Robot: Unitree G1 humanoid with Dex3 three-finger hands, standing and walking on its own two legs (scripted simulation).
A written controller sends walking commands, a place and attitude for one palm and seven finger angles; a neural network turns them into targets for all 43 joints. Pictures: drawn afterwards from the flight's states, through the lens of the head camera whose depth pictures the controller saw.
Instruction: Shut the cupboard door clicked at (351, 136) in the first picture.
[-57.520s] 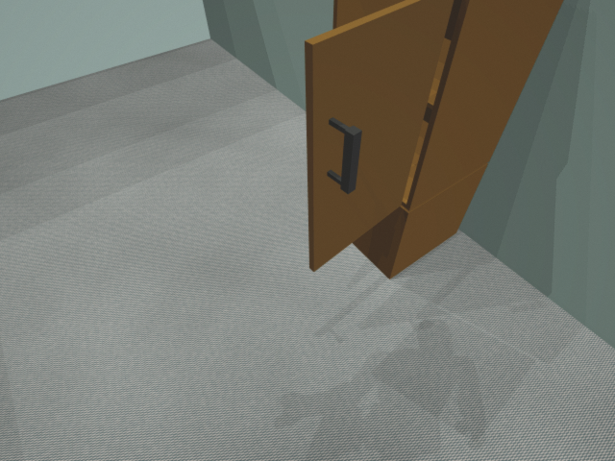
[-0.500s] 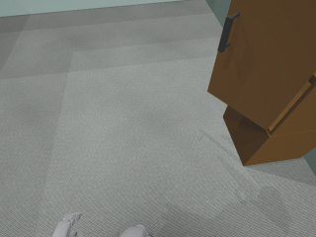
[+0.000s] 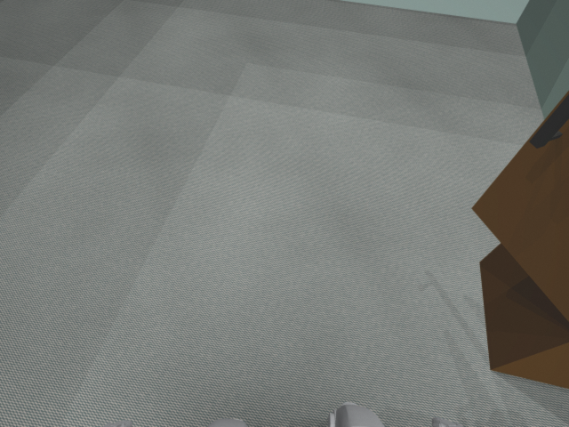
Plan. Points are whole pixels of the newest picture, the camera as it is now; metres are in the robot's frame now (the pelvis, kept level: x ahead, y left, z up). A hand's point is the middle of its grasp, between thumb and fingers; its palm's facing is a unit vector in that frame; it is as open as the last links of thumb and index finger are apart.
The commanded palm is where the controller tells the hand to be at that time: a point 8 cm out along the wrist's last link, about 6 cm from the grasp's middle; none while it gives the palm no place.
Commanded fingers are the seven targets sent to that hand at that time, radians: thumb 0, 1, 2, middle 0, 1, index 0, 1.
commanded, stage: walk to a spot facing it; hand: left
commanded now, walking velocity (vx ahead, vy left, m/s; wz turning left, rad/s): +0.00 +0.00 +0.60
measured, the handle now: (568, 114) +0.66 -0.50 +0.04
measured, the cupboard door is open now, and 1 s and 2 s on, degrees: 35 35 35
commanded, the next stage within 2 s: turn to face it in 1.30 s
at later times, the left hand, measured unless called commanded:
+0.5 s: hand out of the picture +0.01 +0.21 -0.18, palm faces +0.33 -0.92 -0.23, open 7.4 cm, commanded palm none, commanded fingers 0.00 0.90 0.90 -0.20 -0.30 -0.20 -0.30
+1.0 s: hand out of the picture +0.07 +0.18 -0.15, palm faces +0.60 -0.77 -0.24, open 7.4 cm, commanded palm none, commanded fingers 0.00 0.90 0.90 -0.20 -0.30 -0.20 -0.30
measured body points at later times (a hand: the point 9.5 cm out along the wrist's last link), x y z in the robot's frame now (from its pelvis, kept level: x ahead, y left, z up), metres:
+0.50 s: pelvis +0.02 -0.01 -0.01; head +0.07 +0.03 +0.43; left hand +0.00 +0.26 -0.16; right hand +0.18 -0.22 -0.14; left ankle -0.03 +0.09 -0.73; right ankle +0.02 -0.14 -0.69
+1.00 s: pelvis +0.13 -0.01 +0.01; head +0.17 +0.00 +0.46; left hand +0.03 +0.22 -0.13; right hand +0.33 -0.19 -0.14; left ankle +0.06 +0.11 -0.65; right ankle +0.18 -0.10 -0.73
